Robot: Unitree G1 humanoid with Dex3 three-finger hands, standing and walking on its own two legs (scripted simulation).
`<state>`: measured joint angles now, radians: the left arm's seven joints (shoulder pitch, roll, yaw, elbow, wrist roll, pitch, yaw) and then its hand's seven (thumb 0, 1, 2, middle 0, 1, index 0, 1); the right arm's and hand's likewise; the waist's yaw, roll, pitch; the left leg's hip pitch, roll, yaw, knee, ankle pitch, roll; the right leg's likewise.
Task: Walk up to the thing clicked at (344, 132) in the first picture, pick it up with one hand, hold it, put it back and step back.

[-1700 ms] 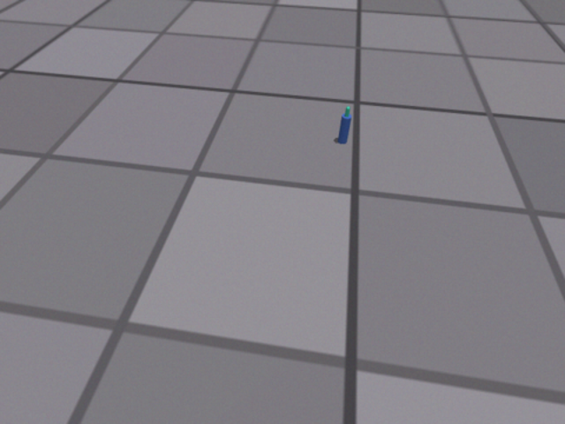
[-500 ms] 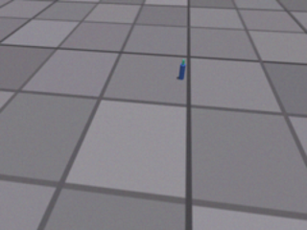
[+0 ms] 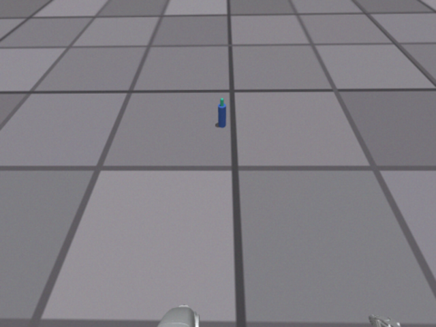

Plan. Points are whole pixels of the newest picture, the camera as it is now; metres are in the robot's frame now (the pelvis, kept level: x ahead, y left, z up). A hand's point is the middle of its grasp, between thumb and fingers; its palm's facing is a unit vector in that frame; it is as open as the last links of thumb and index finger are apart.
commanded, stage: walk up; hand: left
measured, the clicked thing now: (222, 112) +1.55 +0.09 -0.66
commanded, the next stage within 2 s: none
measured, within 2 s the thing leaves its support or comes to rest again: neither
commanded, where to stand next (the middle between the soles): +1.17 -0.07 m, yaw -7 degrees
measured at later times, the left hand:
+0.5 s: hand (122, 209) +0.41 +0.30 -0.13, palm faces -0.17 -0.92 -0.36, open 7.4 cm
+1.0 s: hand (162, 160) +0.59 +0.22 -0.12, palm faces -0.14 -0.92 -0.37, open 7.4 cm
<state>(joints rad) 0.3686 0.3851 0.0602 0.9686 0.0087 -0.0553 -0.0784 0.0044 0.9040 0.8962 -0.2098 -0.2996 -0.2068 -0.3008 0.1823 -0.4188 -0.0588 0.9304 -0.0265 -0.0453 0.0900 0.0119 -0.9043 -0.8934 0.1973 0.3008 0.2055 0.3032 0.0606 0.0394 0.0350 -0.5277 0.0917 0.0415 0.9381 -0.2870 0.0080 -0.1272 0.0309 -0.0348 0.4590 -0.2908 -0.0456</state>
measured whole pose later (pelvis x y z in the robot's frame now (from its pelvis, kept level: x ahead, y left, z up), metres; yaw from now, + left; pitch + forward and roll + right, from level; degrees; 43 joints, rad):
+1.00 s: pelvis +0.51 -0.03 +0.00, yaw -8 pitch -2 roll -1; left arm 0.33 0.37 0.04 0.88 0.01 -0.09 -0.05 0.00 0.90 0.90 -0.21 -0.30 -0.21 -0.30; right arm 0.27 -0.44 -0.07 0.87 -0.02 -0.03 0.07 0.01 -0.90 -0.89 0.20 0.30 0.21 0.30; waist 0.02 0.06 0.06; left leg -0.55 0.10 -0.03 0.86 -0.17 -0.01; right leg -0.10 0.04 -0.06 0.39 -0.25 -0.05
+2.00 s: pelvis +0.89 -0.06 +0.00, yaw -6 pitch -3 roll -1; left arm 0.32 0.39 0.04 0.85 0.02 -0.09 -0.04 0.00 0.90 0.90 -0.21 -0.30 -0.21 -0.30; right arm 0.29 -0.43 -0.06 0.89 -0.02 -0.02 0.07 0.01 -0.90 -0.89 0.20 0.30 0.20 0.30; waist 0.01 0.06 0.08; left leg -0.50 0.07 -0.04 0.78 -0.21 -0.01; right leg -0.12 -0.02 -0.12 0.43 -0.26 -0.03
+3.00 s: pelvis +1.10 -0.04 -0.02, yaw -6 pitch -4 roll +0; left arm 0.19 0.39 0.02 0.93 0.00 0.01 -0.01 0.00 0.91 0.90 -0.21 -0.30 -0.21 -0.30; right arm 0.26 -0.39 -0.03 1.00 -0.03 -0.02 0.01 0.01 -0.90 -0.89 0.20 0.30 0.21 0.30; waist 0.01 -0.04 0.06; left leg -0.32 0.02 0.04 0.65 -0.27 0.00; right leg -0.34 -0.05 -0.03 0.69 -0.34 -0.01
